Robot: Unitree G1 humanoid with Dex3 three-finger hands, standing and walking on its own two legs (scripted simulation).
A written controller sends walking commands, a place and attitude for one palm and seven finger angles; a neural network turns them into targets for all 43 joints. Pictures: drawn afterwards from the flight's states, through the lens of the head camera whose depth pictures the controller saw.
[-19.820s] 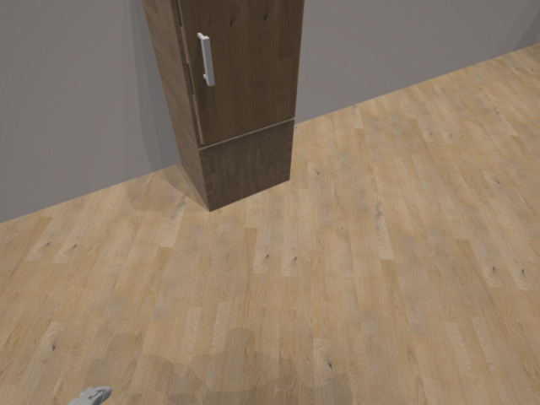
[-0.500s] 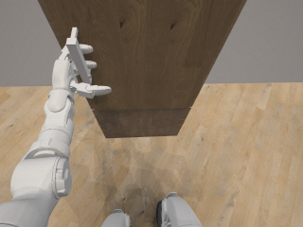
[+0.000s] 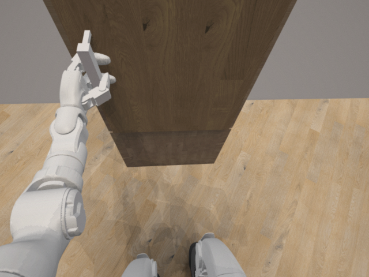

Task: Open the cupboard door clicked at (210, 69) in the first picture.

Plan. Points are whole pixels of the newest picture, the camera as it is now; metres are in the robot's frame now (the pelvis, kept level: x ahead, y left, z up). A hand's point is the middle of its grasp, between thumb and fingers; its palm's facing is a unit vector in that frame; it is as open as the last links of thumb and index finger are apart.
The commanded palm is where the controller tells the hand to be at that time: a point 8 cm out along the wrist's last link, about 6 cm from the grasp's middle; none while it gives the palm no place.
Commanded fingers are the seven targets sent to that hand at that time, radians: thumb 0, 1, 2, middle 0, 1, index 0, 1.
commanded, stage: pull the door open along its arc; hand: left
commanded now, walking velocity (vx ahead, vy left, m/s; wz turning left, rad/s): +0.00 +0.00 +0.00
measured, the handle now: (96, 68) +0.55 +0.15 +0.07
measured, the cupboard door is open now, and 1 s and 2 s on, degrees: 0 37 36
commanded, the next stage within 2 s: open thumb and fingers to let go in 1.04 s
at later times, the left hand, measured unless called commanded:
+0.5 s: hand (110, 125) +0.41 +0.12 +0.06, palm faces -0.10 -0.99 -0.01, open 5.9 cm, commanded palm +0.36 +0.17 +0.07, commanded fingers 0.00 0.90 0.90 -0.40 -1.35 -0.40 -1.35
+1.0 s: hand (156, 188) +0.28 +0.03 +0.07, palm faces +0.24 -0.97 -0.02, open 6.3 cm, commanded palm +0.21 +0.08 +0.07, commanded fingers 0.00 0.90 0.90 -0.40 -1.35 -0.40 -1.35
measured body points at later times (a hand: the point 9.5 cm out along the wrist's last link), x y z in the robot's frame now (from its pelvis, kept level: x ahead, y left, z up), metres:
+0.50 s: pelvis +0.02 +0.00 +0.02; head +0.10 +0.00 +0.46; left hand +0.41 +0.17 +0.06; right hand +0.07 -0.25 -0.10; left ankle -0.03 +0.09 -0.67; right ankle +0.07 -0.10 -0.67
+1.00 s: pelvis +0.03 -0.03 +0.02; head +0.07 -0.05 +0.47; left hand +0.26 +0.08 +0.07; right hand +0.24 -0.21 -0.06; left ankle -0.03 +0.09 -0.67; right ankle +0.07 -0.10 -0.67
